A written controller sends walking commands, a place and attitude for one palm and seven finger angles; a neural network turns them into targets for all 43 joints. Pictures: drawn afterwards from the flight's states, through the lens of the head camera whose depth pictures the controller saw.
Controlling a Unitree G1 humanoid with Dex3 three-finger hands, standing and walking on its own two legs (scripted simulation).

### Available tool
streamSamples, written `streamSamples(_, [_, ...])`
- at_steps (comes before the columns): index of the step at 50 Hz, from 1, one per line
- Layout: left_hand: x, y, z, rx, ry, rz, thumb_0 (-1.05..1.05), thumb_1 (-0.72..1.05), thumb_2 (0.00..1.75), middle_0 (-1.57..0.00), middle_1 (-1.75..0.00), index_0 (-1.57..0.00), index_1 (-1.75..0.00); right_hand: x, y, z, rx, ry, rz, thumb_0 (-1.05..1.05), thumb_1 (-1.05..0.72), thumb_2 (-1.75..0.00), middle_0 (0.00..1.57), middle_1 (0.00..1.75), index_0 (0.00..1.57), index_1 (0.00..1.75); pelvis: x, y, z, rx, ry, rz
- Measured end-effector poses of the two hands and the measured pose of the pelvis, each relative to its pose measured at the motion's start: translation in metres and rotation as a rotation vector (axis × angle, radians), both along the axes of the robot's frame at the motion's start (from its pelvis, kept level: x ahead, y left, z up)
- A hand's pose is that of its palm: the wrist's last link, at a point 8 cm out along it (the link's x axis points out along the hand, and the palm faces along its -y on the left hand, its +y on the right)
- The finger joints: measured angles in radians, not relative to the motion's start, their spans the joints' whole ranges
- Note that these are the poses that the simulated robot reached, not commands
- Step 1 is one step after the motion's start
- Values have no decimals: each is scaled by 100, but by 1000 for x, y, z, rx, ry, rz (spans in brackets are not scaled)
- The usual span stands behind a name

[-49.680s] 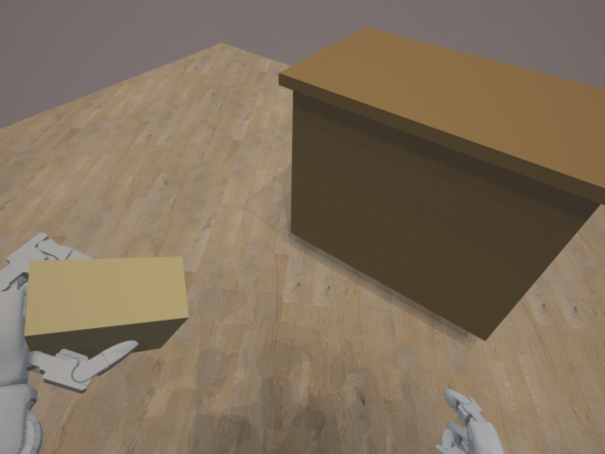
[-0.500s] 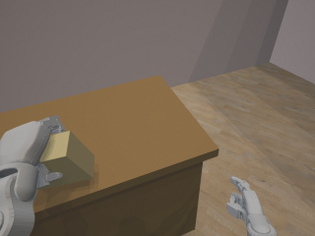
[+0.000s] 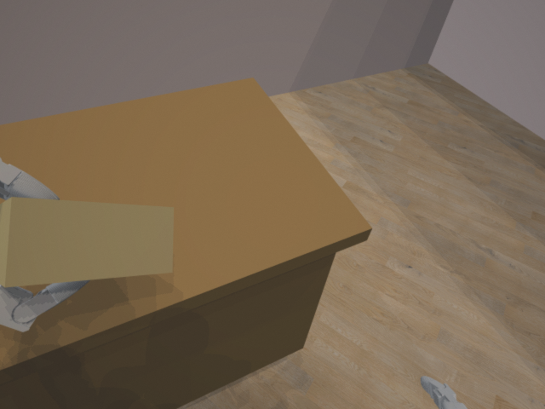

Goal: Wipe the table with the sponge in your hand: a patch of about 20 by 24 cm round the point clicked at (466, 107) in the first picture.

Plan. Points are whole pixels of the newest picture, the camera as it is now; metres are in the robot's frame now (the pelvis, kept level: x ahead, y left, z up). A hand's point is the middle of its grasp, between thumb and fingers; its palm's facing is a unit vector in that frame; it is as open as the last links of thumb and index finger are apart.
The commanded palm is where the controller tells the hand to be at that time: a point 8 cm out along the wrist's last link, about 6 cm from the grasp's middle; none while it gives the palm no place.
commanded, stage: step back with the hand held close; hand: left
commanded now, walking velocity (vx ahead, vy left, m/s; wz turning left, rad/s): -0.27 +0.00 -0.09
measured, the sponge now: (101, 240) +0.24 +0.20 +0.20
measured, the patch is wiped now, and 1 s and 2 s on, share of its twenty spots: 0.90 0.90 0.90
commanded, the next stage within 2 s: stop stepping back and stand still in 0.96 s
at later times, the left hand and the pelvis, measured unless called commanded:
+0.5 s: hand out of the picture +0.15 +0.25 +0.24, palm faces +0.49 -0.81 -0.33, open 10.1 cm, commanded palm +0.09 +0.29 +0.25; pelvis -0.06 +0.01 -0.01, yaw +3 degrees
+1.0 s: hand out of the picture +0.03 +0.20 +0.23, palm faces +0.36 -0.82 -0.45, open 10.1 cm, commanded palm -0.03 +0.26 +0.25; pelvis -0.19 -0.02 +0.00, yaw +0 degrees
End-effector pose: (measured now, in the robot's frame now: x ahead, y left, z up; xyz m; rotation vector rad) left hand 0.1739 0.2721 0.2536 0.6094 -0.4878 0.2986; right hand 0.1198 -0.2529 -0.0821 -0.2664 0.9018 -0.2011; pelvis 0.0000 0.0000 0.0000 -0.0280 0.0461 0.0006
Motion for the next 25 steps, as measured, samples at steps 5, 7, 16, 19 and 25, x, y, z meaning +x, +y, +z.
streamSamples(5, [-7,19,-4,-20,-14,40,-1,-54,106,-72,-134,-77,-136,-17,8,-4,17,-30,-34,1,-91,-89,21,30,20,30,-13,9,-3,0,-5,-14])
streamSamples(7, [-11,22,-10,-43,-2,46,-1,-54,106,-72,-134,-77,-136,-19,14,-2,24,-60,-34,1,-91,-89,21,30,20,30,-19,12,-4,-1,-7,-20])
streamSamples(16, [-39,14,-10,-31,-74,23,-1,-54,106,-72,-134,-77,-136,-12,31,8,32,-171,54,1,-90,-89,21,30,21,30,-39,12,-9,-7,-28,-16])
streamSamples(19, [-49,13,-3,-15,-125,35,-1,-54,106,-73,-134,-77,-136,-10,31,7,38,-182,79,1,-90,-89,21,30,21,30,-44,8,-11,-14,-33,-1])
streamSamples(25, [-65,16,-7,-91,-161,25,-1,-54,106,-73,-134,-77,-136,-16,28,5,24,-129,98,1,-90,-89,21,30,21,30,-58,6,-11,1,-20,45])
